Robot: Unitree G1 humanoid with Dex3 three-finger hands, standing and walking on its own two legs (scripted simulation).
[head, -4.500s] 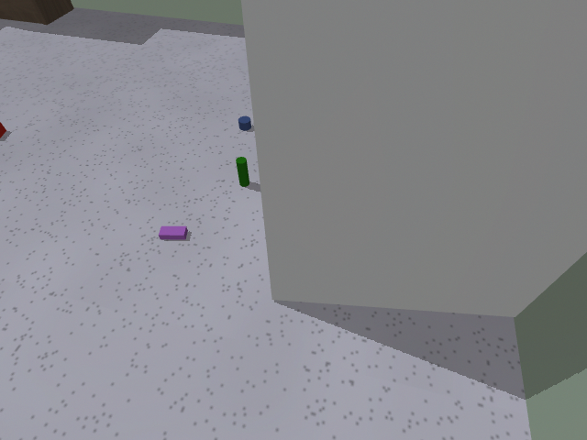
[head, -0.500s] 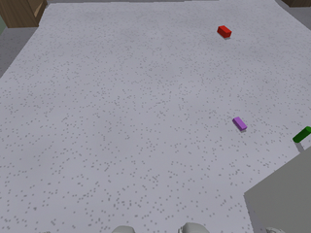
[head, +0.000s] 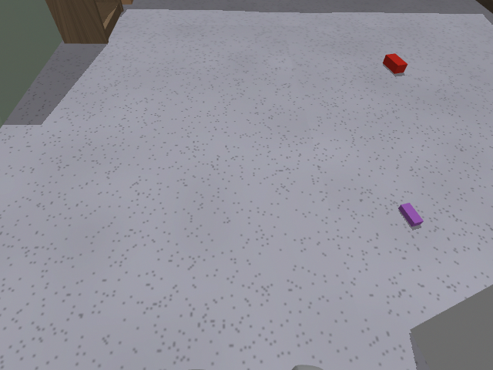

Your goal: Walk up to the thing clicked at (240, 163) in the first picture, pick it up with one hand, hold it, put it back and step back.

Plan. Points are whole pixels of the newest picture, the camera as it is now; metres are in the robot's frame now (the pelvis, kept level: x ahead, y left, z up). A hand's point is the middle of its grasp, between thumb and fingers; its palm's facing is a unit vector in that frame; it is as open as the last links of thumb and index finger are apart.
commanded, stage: walk up
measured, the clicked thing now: out of the picture +0.71 -1.20 -0.68
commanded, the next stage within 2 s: stand in 0.52 s
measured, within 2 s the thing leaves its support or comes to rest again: neither
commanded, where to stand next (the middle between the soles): +0.07 -0.04 m, yaw -1 degrees
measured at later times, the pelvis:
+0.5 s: pelvis +0.00 -0.02 +0.02, yaw +2 degrees
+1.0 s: pelvis -0.01 -0.02 +0.03, yaw +0 degrees
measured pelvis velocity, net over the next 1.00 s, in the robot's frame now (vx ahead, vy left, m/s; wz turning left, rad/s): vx -0.01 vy -0.02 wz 0.01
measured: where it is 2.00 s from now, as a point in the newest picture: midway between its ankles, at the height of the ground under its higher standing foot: outside the picture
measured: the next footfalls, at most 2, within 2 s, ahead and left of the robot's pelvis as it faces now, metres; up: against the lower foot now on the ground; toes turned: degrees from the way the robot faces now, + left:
none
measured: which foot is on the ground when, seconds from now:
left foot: down 0.00-1.00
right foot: down 0.00-1.00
